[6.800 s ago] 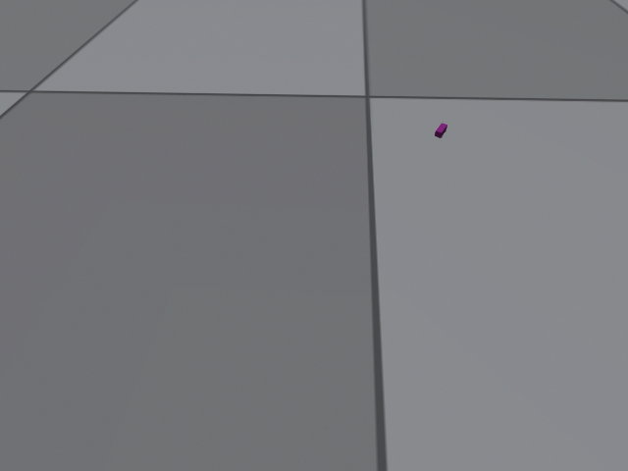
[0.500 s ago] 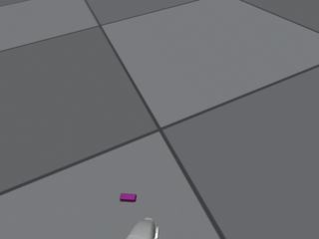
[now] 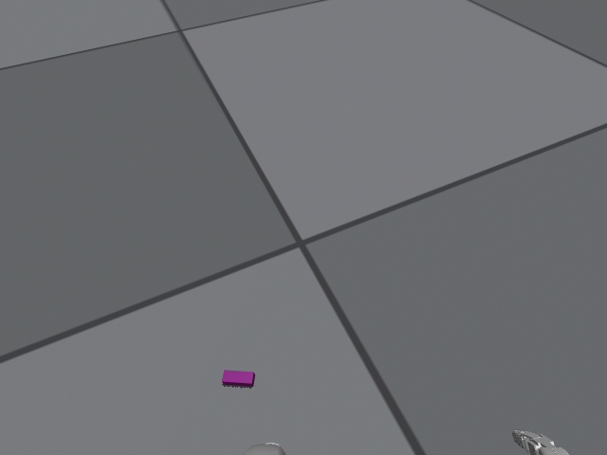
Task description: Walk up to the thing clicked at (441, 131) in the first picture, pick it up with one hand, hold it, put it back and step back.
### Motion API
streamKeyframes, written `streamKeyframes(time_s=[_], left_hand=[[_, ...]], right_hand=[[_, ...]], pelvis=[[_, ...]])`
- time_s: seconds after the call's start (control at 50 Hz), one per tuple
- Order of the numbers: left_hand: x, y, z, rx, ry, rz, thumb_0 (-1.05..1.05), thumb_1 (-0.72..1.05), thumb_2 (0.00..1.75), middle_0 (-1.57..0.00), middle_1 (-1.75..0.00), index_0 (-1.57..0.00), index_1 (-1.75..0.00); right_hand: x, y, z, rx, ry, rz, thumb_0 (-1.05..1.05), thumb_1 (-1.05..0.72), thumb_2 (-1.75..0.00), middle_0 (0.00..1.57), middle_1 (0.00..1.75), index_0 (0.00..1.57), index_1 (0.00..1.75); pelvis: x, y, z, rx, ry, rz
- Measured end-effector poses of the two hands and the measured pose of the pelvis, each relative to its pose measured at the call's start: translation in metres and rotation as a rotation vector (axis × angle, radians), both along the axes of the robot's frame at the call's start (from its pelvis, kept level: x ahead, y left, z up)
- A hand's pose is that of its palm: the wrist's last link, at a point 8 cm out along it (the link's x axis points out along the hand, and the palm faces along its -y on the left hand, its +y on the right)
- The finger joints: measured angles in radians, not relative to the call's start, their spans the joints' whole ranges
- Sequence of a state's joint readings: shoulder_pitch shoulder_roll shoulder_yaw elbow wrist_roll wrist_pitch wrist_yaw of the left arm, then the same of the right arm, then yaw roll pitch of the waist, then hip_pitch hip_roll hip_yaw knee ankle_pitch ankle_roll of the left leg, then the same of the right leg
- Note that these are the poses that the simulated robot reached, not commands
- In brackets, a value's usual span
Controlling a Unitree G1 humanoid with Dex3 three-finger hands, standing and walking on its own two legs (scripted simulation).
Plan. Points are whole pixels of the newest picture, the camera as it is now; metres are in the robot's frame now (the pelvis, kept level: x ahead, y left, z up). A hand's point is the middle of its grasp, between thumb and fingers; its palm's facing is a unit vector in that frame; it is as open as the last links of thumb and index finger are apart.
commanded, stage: walk up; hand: left
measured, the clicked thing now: (238, 378) +0.43 +0.29 -0.73
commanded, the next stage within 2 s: stand in 1.12 s
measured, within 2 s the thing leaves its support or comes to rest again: neither
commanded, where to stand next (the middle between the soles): +0.04 +0.05 m, yaw -1 degrees
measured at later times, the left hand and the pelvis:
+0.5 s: hand out of the picture +0.10 +0.28 -0.13, palm faces -0.05 -0.92 -0.38, open 7.4 cm; pelvis +0.00 +0.01 +0.03, yaw -1 degrees
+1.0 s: hand out of the picture +0.10 +0.27 -0.12, palm faces -0.01 -0.93 -0.36, open 7.4 cm; pelvis +0.01 +0.01 +0.03, yaw +0 degrees
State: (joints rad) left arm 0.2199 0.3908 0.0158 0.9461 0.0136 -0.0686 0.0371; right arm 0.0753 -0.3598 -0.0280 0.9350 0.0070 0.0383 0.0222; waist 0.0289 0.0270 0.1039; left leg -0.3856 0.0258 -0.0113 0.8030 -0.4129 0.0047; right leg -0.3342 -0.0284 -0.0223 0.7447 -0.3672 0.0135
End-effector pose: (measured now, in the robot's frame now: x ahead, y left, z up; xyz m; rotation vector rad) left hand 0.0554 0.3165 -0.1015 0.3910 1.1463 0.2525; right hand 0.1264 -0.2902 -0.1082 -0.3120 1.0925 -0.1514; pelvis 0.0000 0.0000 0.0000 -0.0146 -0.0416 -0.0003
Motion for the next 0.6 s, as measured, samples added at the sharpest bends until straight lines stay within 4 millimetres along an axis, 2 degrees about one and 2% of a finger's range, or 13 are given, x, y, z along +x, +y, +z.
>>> streamKeyframes(time_s=[0.14,0.26,0.4,0.6], left_hand=[[0.039,0.008,0.003,-0.023,-0.024,-0.031,0.01,0.90,0.90,-0.21,-0.30,-0.20,-0.30],[0.056,0.011,0.007,-0.032,-0.034,-0.050,0.01,0.90,0.90,-0.20,-0.30,-0.20,-0.30],[0.050,0.008,0.012,-0.038,-0.004,-0.047,0.01,0.90,0.90,-0.20,-0.30,-0.20,-0.30],[0.025,0.000,0.017,-0.056,0.067,-0.009,0.01,0.90,0.90,-0.20,-0.30,-0.20,-0.30]], right_hand=[[-0.026,-0.003,0.004,-0.031,0.057,-0.058,0.01,-0.90,-0.90,0.21,0.30,0.20,0.30],[-0.047,-0.003,0.011,-0.042,0.119,-0.087,0.01,-0.90,-0.90,0.21,0.30,0.20,0.30],[-0.054,-0.002,0.014,-0.026,0.131,-0.098,0.01,-0.90,-0.90,0.21,0.30,0.20,0.30],[-0.045,0.001,0.017,0.002,0.137,-0.081,0.01,-0.90,-0.90,0.21,0.30,0.20,0.30]], pelvis=[[0.004,0.014,0.006,0.008,0.001,-0.017],[0.001,0.017,0.013,0.006,0.001,-0.018],[-0.003,0.016,0.020,0.007,-0.003,-0.017],[0.000,0.013,0.030,0.010,0.006,-0.007]])
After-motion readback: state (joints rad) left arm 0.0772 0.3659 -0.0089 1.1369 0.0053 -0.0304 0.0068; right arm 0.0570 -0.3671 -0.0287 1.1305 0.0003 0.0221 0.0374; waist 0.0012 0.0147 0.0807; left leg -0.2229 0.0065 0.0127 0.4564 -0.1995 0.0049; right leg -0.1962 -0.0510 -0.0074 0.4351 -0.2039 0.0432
